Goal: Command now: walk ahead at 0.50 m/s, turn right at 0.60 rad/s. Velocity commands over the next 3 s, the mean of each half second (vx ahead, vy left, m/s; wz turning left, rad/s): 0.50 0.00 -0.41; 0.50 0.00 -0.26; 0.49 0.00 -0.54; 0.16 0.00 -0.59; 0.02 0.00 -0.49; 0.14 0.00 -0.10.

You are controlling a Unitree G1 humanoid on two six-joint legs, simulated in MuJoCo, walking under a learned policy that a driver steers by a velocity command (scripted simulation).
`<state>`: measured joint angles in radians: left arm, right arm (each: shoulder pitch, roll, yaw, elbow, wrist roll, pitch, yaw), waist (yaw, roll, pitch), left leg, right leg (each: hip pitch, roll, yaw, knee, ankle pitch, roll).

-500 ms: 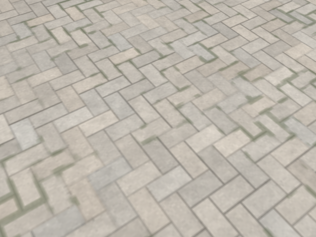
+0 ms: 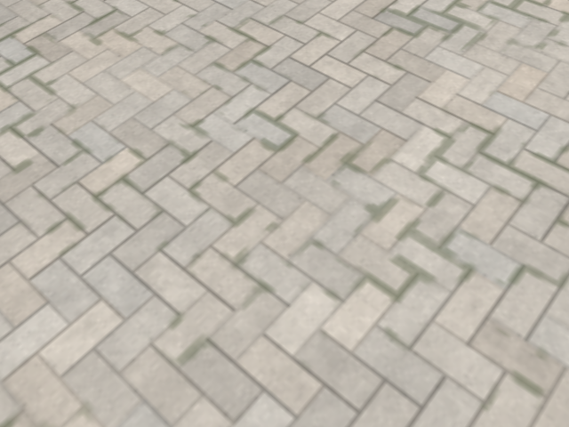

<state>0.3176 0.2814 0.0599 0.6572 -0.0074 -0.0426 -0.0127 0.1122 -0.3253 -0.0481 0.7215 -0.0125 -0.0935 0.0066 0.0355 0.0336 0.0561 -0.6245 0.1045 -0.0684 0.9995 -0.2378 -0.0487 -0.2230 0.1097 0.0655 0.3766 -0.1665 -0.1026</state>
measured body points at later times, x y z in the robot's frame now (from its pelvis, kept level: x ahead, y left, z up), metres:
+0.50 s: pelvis +0.28 +0.05 +0.00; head +0.31 +0.05 +0.45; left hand +0.49 +0.28 -0.10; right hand +0.27 -0.23 -0.12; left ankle +0.30 +0.15 -0.74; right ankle +0.30 -0.11 -0.68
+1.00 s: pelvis +0.53 -0.07 +0.00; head +0.55 -0.10 +0.45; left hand +0.68 +0.18 -0.10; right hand +0.62 -0.38 -0.10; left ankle +0.68 +0.07 -0.68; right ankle +0.51 -0.15 -0.74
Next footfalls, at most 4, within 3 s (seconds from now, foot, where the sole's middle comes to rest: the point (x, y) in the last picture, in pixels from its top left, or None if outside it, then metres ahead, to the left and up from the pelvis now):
0.24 left None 0.34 0.14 -0.78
0.76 right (388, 387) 0.55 -0.16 -0.78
1.24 left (337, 268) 0.88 -0.05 -0.78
1.70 right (464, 255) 0.92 -0.39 -0.78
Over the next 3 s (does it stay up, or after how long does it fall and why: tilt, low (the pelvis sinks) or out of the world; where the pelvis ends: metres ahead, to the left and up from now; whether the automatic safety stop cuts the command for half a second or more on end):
stays up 0.97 -0.31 -0.01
